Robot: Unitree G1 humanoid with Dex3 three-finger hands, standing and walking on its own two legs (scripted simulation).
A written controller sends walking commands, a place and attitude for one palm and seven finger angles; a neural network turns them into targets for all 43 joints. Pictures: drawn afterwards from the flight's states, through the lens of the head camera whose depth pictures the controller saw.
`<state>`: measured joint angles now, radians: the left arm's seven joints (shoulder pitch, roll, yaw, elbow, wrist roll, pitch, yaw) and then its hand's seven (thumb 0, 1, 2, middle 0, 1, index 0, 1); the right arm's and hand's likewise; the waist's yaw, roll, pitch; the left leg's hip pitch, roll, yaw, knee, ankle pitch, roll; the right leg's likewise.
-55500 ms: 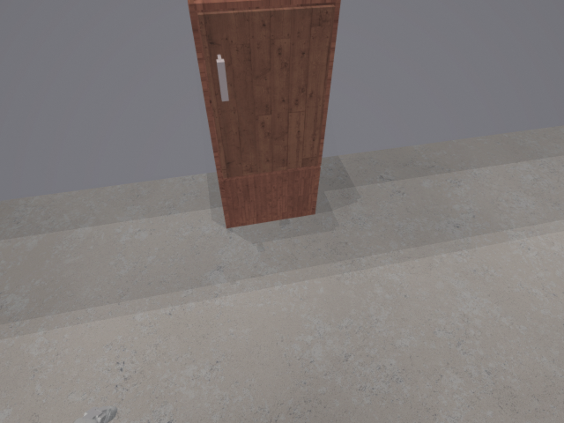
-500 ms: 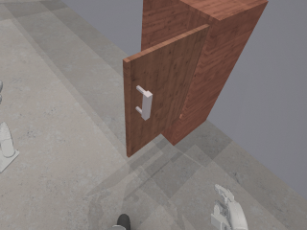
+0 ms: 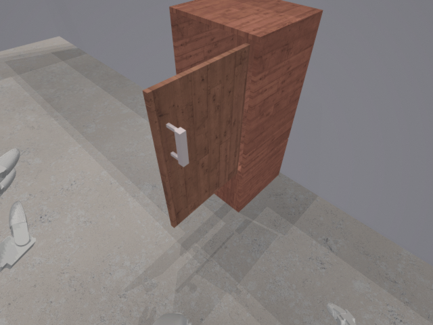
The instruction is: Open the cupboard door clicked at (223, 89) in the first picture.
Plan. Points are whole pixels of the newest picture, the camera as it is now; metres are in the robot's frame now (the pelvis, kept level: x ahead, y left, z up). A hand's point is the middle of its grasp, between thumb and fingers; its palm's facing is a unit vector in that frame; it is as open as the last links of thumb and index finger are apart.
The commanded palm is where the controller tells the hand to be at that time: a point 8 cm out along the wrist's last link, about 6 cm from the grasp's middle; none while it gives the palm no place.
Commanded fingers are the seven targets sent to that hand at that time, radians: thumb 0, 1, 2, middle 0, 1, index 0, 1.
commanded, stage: stop stepping back and stand still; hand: left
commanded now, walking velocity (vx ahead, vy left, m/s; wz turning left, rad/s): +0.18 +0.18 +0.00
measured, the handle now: (177, 144) +0.58 +0.14 -0.01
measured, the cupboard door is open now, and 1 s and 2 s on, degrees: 92 92 92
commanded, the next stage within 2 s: let the arm hang, fingers relaxed in 0.16 s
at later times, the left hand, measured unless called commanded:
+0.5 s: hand out of the picture +0.09 +0.21 -0.14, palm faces +0.05 -0.97 -0.22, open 7.4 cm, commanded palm none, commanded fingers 0.00 0.90 0.90 -0.20 -0.30 -0.20 -0.30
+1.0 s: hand out of the picture -0.05 +0.24 -0.16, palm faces +0.10 -0.97 -0.23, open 7.3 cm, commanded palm none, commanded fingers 0.00 0.90 0.90 -0.20 -0.30 -0.20 -0.30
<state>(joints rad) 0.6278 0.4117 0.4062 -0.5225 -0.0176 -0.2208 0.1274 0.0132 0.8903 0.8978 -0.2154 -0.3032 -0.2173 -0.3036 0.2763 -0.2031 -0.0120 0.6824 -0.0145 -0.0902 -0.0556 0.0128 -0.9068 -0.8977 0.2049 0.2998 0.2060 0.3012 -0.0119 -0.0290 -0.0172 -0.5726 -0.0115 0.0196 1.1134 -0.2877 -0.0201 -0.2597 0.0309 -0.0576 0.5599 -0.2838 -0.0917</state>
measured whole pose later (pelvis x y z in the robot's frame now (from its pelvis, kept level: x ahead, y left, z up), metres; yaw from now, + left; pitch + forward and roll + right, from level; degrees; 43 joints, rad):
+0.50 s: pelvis -0.01 +0.03 +0.00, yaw +5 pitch -1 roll +1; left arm 0.28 0.18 -0.01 0.67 0.03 0.05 0.00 0.01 0.91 0.90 -0.20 -0.30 -0.20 -0.30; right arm 0.13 -0.23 0.00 0.80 -0.02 -0.01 0.00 0.01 -0.91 -0.90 0.20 0.30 0.21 0.30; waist -0.02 0.00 0.05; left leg -0.24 -0.01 0.04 0.57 -0.32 0.01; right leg -0.30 -0.02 -0.06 0.61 -0.30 -0.03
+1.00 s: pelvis -0.03 +0.05 +0.01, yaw +5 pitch -2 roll +0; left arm 0.27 0.18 0.01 1.15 0.01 0.01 0.02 0.00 0.92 0.90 -0.20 -0.30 -0.20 -0.30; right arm 0.31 -0.16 0.00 1.13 -0.02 0.02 -0.02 0.00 -0.91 -0.90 0.20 0.30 0.20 0.30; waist 0.00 0.02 0.05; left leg -0.16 -0.02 0.05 0.40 -0.22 0.04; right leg -0.20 -0.02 -0.06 0.40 -0.17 0.00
